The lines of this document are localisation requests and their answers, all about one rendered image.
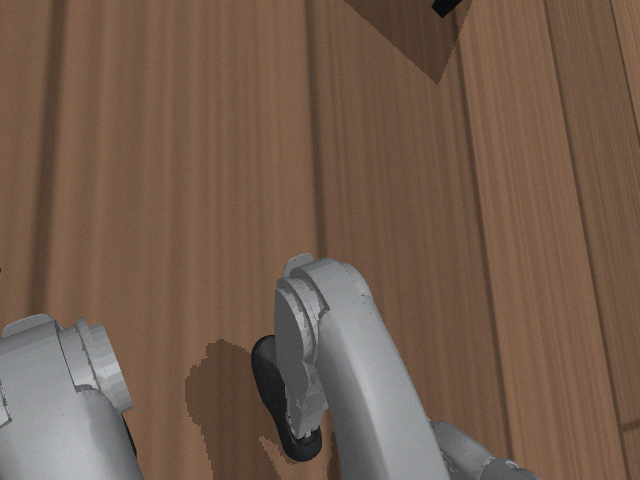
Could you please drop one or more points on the right robot arm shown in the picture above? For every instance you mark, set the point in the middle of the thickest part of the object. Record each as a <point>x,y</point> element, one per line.
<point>505,469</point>

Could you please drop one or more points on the right robot foot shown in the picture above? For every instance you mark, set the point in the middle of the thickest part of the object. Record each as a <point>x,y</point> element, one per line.
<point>272,391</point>

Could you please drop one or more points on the right robot hand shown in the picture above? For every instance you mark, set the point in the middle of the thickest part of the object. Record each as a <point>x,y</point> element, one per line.
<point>466,457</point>

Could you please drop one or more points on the left robot foot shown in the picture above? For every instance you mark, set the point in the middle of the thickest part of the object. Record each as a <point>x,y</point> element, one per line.
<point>131,440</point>

